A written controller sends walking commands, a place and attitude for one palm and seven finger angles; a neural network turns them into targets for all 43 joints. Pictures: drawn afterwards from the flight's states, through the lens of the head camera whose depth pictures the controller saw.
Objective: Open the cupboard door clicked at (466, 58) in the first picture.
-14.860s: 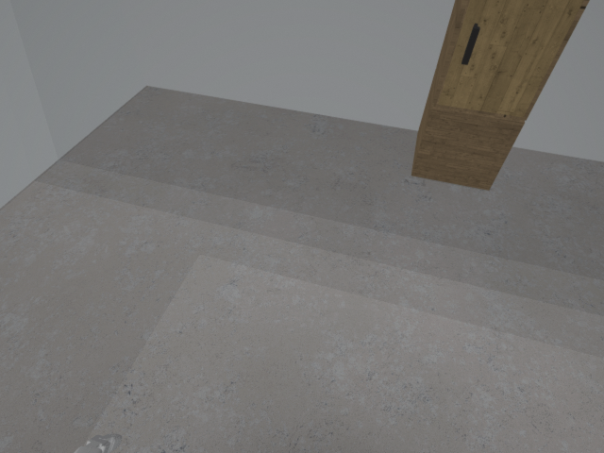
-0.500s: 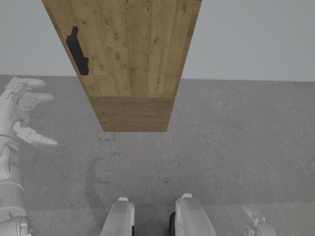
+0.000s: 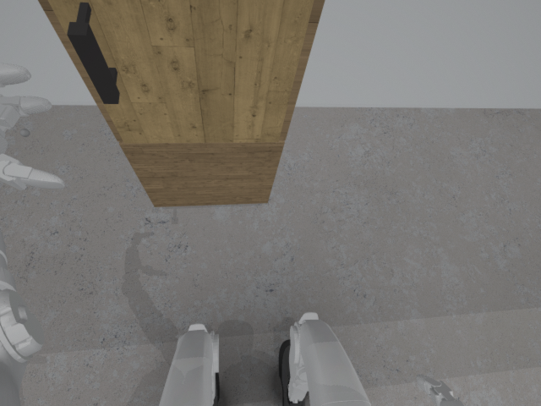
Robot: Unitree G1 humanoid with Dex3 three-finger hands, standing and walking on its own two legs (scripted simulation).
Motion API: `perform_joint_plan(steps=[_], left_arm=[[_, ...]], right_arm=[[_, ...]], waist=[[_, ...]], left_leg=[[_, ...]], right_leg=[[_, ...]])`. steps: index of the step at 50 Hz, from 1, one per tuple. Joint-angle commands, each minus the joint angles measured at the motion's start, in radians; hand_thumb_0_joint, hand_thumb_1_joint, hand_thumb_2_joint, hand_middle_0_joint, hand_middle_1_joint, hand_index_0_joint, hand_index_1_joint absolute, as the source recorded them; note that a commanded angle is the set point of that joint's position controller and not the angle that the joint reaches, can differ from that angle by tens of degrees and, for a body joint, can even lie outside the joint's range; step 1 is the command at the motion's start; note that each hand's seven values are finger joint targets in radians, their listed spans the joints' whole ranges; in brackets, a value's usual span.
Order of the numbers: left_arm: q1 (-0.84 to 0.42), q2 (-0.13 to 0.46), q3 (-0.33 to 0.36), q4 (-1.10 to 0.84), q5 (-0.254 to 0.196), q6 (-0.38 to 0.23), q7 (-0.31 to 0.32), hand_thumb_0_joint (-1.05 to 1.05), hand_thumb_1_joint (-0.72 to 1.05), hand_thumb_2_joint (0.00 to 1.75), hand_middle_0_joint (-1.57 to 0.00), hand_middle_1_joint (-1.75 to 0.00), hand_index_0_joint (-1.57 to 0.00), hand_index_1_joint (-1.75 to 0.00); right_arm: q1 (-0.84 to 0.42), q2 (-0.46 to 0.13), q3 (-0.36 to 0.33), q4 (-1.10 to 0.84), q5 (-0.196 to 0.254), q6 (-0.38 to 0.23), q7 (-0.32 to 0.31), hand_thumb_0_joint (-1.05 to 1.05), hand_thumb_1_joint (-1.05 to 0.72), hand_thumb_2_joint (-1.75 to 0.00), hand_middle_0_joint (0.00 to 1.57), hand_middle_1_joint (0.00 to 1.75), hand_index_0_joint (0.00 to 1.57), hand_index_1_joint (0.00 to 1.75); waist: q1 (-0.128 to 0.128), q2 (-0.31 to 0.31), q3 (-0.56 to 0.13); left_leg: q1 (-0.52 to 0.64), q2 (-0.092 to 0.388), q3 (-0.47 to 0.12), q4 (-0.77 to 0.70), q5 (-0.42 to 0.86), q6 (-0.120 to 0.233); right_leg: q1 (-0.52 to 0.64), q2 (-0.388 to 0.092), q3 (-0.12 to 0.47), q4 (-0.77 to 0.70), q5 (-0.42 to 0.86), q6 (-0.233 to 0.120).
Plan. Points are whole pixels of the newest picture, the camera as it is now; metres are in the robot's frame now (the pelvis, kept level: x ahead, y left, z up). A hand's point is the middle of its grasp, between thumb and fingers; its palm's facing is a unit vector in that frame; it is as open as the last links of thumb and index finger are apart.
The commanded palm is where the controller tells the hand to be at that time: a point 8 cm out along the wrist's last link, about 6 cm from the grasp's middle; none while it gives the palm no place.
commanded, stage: move the hooked fingers beside the handle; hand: left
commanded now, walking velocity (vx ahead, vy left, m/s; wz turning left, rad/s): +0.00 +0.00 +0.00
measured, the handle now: (98, 56) +0.59 +0.24 +0.05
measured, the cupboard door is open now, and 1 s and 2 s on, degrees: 0 0 0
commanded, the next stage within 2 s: slide the fingers in behind the handle in 1.28 s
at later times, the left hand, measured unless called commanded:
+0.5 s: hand (38, 77) +0.55 +0.31 +0.05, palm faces +0.07 -1.00 -0.03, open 14.0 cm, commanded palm +0.54 +0.33 +0.05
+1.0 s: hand (34, 80) +0.54 +0.31 +0.05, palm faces +0.07 -1.00 -0.03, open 14.0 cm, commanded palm +0.53 +0.33 +0.05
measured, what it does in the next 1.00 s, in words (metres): stands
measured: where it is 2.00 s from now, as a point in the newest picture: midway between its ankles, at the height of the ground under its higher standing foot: (250, 405)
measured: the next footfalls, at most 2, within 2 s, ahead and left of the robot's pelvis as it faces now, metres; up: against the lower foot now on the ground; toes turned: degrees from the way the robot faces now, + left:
none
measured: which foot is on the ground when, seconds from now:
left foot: down 0.00-1.00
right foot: down 0.00-1.00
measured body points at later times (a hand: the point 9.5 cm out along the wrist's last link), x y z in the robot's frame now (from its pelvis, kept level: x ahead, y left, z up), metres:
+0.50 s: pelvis +0.00 +0.01 -0.02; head +0.21 +0.06 +0.38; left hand +0.54 +0.36 +0.06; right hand +0.00 -0.26 -0.11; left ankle +0.02 +0.11 -0.60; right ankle +0.07 -0.13 -0.60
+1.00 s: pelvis +0.01 +0.01 +0.00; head +0.21 +0.06 +0.39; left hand +0.53 +0.37 +0.06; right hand +0.02 -0.25 -0.10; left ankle +0.02 +0.11 -0.60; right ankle +0.07 -0.13 -0.60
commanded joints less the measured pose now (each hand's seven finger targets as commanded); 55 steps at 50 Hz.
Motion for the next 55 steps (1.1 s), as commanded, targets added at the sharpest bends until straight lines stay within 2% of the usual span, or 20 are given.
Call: perform_joint_plan(steps=[1, 4, 7, 9, 11, 13, 14, 18, 20, 23, 24, 29, 34, 38, 39, 45, 49, 50, 52, 55], left_arm=[[-0.414, 0.360, 0.028, -0.147, 0.003, -0.051, 0.014, 0.00, -0.50, 0.30, -0.30, -1.20, -0.30, -1.20], [-0.483, 0.388, 0.024, -0.137, 0.021, -0.050, 0.024, 0.00, -0.50, 0.30, -0.30, -1.20, -0.30, -1.20], [-0.503, 0.455, 0.060, -0.123, 0.034, -0.045, 0.028, 0.00, -0.50, 0.30, -0.30, -1.20, -0.30, -1.20], [-0.527, 0.426, 0.022, -0.104, 0.053, -0.030, 0.029, 0.00, -0.50, 0.30, -0.30, -1.20, -0.30, -1.20], [-0.551, 0.435, 0.015, -0.078, 0.063, -0.011, 0.038, 0.00, -0.50, 0.30, -0.30, -1.20, -0.30, -1.20], [-0.579, 0.462, 0.030, -0.063, 0.068, -0.001, 0.044, 0.00, -0.50, 0.30, -0.30, -1.20, -0.30, -1.20], [-0.617, 0.500, 0.043, -0.078, 0.075, 0.000, 0.048, 0.00, -0.50, 0.30, -0.30, -1.20, -0.30, -1.20], [-0.648, 0.535, 0.045, -0.046, 0.102, 0.014, 0.056, 0.00, -0.50, 0.30, -0.30, -1.20, -0.30, -1.20], [-0.692, 0.551, 0.037, -0.055, 0.116, 0.020, 0.061, 0.00, -0.50, 0.30, -0.30, -1.20, -0.30, -1.20], [-0.689, 0.589, 0.060, -0.036, 0.122, 0.030, 0.061, 0.00, -0.50, 0.30, -0.30, -1.20, -0.30, -1.20], [-0.710, 0.574, 0.036, -0.031, 0.131, 0.037, 0.059, 0.00, -0.50, 0.30, -0.30, -1.20, -0.30, -1.20], [-0.635, 0.552, 0.039, -0.055, 0.124, 0.063, 0.048, 0.00, -0.50, 0.30, -0.30, -1.20, -0.30, -1.20], [-0.673, 0.571, 0.070, -0.137, 0.110, 0.049, 0.060, 0.00, -0.50, 0.30, -0.30, -1.20, -0.30, -1.20], [-0.624, 0.599, 0.106, -0.148, 0.116, 0.039, 0.071, 0.00, -0.50, 0.30, -0.30, -1.20, -0.30, -1.20], [-0.627, 0.574, 0.087, -0.163, 0.113, 0.038, 0.069, 0.00, -0.50, 0.30, -0.30, -1.20, -0.30, -1.20], [-0.584, 0.478, 0.032, -0.129, 0.091, 0.047, 0.056, 0.00, -0.50, 0.30, -0.30, -1.20, -0.30, -1.20], [-0.557, 0.485, 0.045, -0.127, 0.087, 0.032, 0.059, 0.00, -0.50, 0.30, -0.30, -1.20, -0.30, -1.20], [-0.560, 0.450, 0.019, -0.117, 0.088, 0.030, 0.060, 0.00, -0.50, 0.30, -0.30, -1.20, -0.30, -1.20], [-0.563, 0.447, 0.025, -0.112, 0.080, 0.016, 0.064, 0.00, -0.50, 0.30, -0.30, -1.20, -0.30, -1.20], [-0.573, 0.482, 0.041, -0.102, 0.086, 0.004, 0.066, 0.00, -0.50, 0.30, -0.30, -1.20, -0.30, -1.20]], right_arm=[[0.149, -0.205, -0.065, -0.052, -0.001, -0.005, -0.019, 0.00, -0.90, -0.90, 0.20, 0.30, 0.20, 0.30], [0.162, -0.212, -0.059, -0.047, -0.007, 0.001, -0.020, 0.00, -0.90, -0.90, 0.20, 0.30, 0.20, 0.30], [0.176, -0.217, -0.052, -0.051, -0.011, 0.012, -0.018, 0.00, -0.90, -0.90, 0.20, 0.30, 0.20, 0.30], [0.182, -0.215, -0.049, -0.046, -0.013, 0.022, -0.013, 0.00, -0.90, -0.90, 0.20, 0.30, 0.20, 0.30], [0.192, -0.221, -0.043, -0.046, -0.014, 0.031, -0.013, 0.00, -0.90, -0.90, 0.20, 0.30, 0.20, 0.30], [0.200, -0.223, -0.039, -0.050, -0.015, 0.037, -0.015, 0.00, -0.90, -0.90, 0.20, 0.30, 0.20, 0.30], [0.206, -0.225, -0.035, -0.049, -0.017, 0.041, -0.016, 0.00, -0.90, -0.90, 0.20, 0.30, 0.20, 0.30], [0.224, -0.225, -0.024, -0.052, -0.020, 0.054, -0.013, 0.00, -0.90, -0.90, 0.20, 0.30, 0.20, 0.30], [0.234, -0.224, -0.020, -0.048, -0.024, 0.060, -0.012, 0.00, -0.90, -0.90, 0.20, 0.30, 0.20, 0.30], [0.249, -0.227, -0.013, -0.054, -0.026, 0.072, -0.008, 0.00, -0.90, -0.90, 0.20, 0.30, 0.20, 0.30], [0.251, -0.226, -0.013, -0.053, -0.025, 0.076, -0.008, 0.00, -0.90, -0.90, 0.20, 0.30, 0.20, 0.30], [0.269, -0.224, -0.015, -0.064, -0.027, 0.095, 0.000, 0.00, -0.90, -0.90, 0.20, 0.30, 0.20, 0.30], [0.273, -0.217, -0.021, -0.059, -0.030, 0.099, 0.009, 0.00, -0.90, -0.90, 0.20, 0.30, 0.20, 0.30], [0.277, -0.214, -0.023, -0.054, -0.030, 0.104, 0.015, 0.00, -0.90, -0.90, 0.20, 0.30, 0.20, 0.30], [0.273, -0.210, -0.025, -0.052, -0.029, 0.103, 0.016, 0.00, -0.90, -0.90, 0.20, 0.30, 0.20, 0.30], [0.264, -0.207, -0.031, -0.046, -0.025, 0.103, 0.014, 0.00, -0.90, -0.90, 0.20, 0.30, 0.20, 0.30], [0.258, -0.205, -0.032, -0.052, -0.024, 0.101, 0.013, 0.00, -0.90, -0.90, 0.20, 0.30, 0.20, 0.30], [0.251, -0.200, -0.032, -0.052, -0.024, 0.099, 0.015, 0.00, -0.90, -0.90, 0.20, 0.30, 0.20, 0.30], [0.248, -0.200, -0.033, -0.052, -0.023, 0.097, 0.012, 0.00, -0.90, -0.90, 0.20, 0.30, 0.20, 0.30], [0.238, -0.205, -0.030, -0.053, -0.024, 0.098, 0.010, 0.00, -0.90, -0.90, 0.20, 0.30, 0.20, 0.30]], waist=[[-0.020, 0.172, -0.487], [-0.037, 0.205, -0.520], [-0.032, 0.234, -0.565], [-0.045, 0.267, -0.548], [-0.061, 0.247, -0.520], [-0.069, 0.239, -0.541], [-0.070, 0.252, -0.559], [-0.087, 0.262, -0.569], [-0.097, 0.308, -0.573], [-0.096, 0.297, -0.605], [-0.110, 0.307, -0.586], [-0.088, 0.331, -0.620], [-0.089, 0.351, -0.634], [-0.077, 0.338, -0.645], [-0.081, 0.347, -0.647], [-0.091, 0.318, -0.572], [-0.074, 0.310, -0.571], [-0.083, 0.307, -0.554], [-0.090, 0.277, -0.537], [-0.080, 0.291, -0.536]], left_leg=[[0.305, -0.016, -0.029, -0.186, 0.343, 0.021], [0.334, -0.013, -0.043, -0.175, 0.373, 0.018], [0.345, -0.011, -0.050, -0.162, 0.417, 0.015], [0.379, -0.005, -0.062, -0.163, 0.449, 0.007], [0.357, -0.001, -0.066, -0.163, 0.416, 0.010], [0.343, -0.002, -0.065, -0.153, 0.421, 0.013], [0.338, -0.001, -0.068, -0.146, 0.431, 0.013], [0.332, 0.002, -0.070, -0.128, 0.458, 0.016], [0.340, 0.004, -0.072, -0.121, 0.473, 0.012], [0.343, 0.006, -0.080, -0.113, 0.511, 0.011], [0.344, 0.008, -0.081, -0.113, 0.510, 0.011], [0.393, 0.016, -0.089, -0.118, 0.570, 0.004], [0.410, 0.018, -0.085, -0.121, 0.579, 0.005], [0.430, 0.020, -0.086, -0.130, 0.613, 0.005], [0.437, 0.020, -0.081, -0.126, 0.619, 0.008], [0.443, 0.020, -0.082, -0.148, 0.586, 0.006], [0.438, 0.016, -0.077, -0.153, 0.609, 0.005], [0.431, 0.015, -0.073, -0.153, 0.591, 0.007], [0.408, 0.013, -0.069, -0.149, 0.574, 0.012], [0.395, 0.009, -0.068, -0.153, 0.543, 0.007]], right_leg=[[0.247, 0.037, 0.017, -0.125, 0.145, -0.030], [0.211, 0.037, 0.011, -0.114, 0.153, -0.031], [0.211, 0.040, 0.004, -0.095, 0.170, -0.035], [0.164, 0.038, -0.004, -0.097, 0.171, -0.034], [0.148, 0.039, -0.007, -0.100, 0.157, -0.032], [0.150, 0.040, -0.008, -0.094, 0.165, -0.030], [0.159, 0.039, -0.007, -0.088, 0.172, -0.029], [0.145, 0.043, -0.009, -0.083, 0.186, -0.028], [0.128, 0.042, -0.011, -0.079, 0.191, -0.029], [0.139, 0.046, -0.017, -0.072, 0.210, -0.029], [0.120, 0.045, -0.019, -0.073, 0.205, -0.028], [0.113, 0.048, -0.025, -0.074, 0.222, -0.028], [0.134, 0.052, -0.019, -0.084, 0.235, -0.026], [0.165, 0.055, -0.021, -0.091, 0.251, -0.028], [0.167, 0.055, -0.017, -0.097, 0.261, -0.025], [0.143, 0.055, -0.023, -0.122, 0.235, -0.026], [0.171, 0.054, -0.020, -0.121, 0.254, -0.028], [0.165, 0.055, -0.019, -0.125, 0.249, -0.028], [0.172, 0.055, -0.016, -0.125, 0.254, -0.029], [0.179, 0.055, -0.017, -0.120, 0.232, -0.031]])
